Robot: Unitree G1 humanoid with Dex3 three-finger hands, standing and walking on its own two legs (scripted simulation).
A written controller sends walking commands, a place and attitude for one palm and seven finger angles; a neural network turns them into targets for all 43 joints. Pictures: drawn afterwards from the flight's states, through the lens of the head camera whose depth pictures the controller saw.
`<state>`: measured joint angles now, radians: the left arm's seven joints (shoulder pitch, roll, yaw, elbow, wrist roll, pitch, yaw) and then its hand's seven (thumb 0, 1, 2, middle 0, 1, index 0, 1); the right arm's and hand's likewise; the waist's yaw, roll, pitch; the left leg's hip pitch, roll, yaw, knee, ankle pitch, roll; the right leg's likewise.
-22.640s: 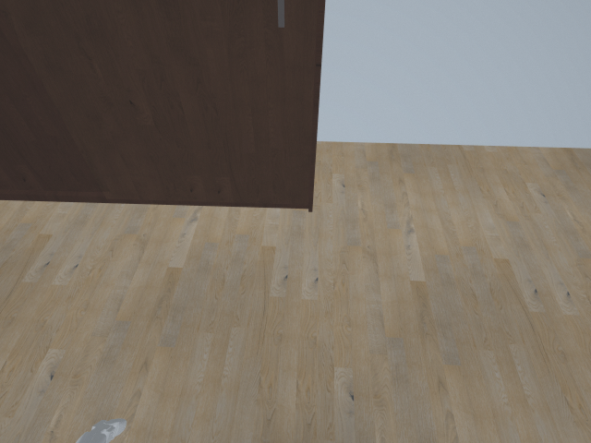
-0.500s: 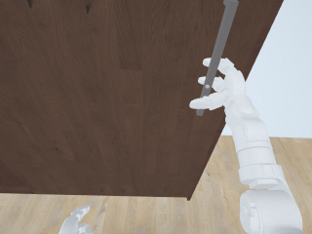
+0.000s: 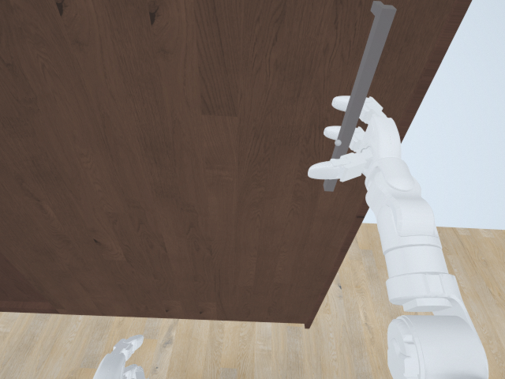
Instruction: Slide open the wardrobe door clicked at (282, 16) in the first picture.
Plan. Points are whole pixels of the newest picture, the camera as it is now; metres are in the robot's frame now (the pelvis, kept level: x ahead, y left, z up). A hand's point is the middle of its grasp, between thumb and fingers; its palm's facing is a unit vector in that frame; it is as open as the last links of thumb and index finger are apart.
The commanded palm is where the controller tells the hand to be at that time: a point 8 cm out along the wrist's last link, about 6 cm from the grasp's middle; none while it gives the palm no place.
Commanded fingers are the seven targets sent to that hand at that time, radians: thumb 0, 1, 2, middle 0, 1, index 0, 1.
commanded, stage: slide the fingers in behind the handle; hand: right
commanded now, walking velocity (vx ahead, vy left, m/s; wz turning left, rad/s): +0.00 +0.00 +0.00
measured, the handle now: (348, 112) +0.48 -0.10 +0.22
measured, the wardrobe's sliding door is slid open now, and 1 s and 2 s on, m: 0.00 0.00 0.00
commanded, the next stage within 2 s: grip the handle and tug to test in 0.04 s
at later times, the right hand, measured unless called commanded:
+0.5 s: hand (338, 142) +0.42 -0.08 +0.20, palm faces -0.06 +1.00 +0.01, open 11.3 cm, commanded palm +0.38 -0.14 +0.20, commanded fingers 0.00 -0.39 -0.68 0.40 1.33 0.40 1.33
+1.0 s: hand (338, 142) +0.42 -0.08 +0.20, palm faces -0.07 +1.00 +0.01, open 5.9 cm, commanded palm +0.38 -0.14 +0.20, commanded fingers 0.00 -0.90 -0.90 0.45 1.40 0.45 1.40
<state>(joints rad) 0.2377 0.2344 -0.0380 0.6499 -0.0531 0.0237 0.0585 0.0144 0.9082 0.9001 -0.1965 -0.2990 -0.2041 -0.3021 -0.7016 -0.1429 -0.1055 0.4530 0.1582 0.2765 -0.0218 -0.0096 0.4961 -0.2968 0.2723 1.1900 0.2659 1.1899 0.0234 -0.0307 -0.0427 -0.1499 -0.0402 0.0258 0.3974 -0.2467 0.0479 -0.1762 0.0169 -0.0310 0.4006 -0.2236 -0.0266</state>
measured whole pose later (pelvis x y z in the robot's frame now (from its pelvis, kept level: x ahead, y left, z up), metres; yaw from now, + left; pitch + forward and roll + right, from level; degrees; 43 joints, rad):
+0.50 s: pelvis +0.01 +0.00 +0.00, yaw +0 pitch +0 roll +0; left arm 0.21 0.23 -0.04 0.62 -0.05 0.05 0.05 0.01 0.91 0.90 -0.20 -0.30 -0.20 -0.30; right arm -0.63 -0.15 -0.11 0.35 0.16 0.31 -0.01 -0.01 0.04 -0.49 0.28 1.24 0.27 1.23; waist 0.02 -0.04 -0.06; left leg -0.13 -0.04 0.02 0.39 -0.26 0.05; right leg -0.15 0.02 -0.04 0.39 -0.24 -0.02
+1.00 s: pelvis +0.03 +0.00 +0.00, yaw +2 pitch +1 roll -1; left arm 0.19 0.24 -0.04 0.59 -0.04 0.10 0.04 0.01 0.91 0.90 -0.20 -0.30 -0.20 -0.30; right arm -0.51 -0.16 -0.12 0.14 0.18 0.40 -0.01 0.01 -0.77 -0.84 0.30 1.30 0.29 1.28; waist 0.03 -0.04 -0.07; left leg -0.11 -0.04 0.00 0.37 -0.27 0.05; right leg -0.13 0.01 -0.05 0.37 -0.25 -0.02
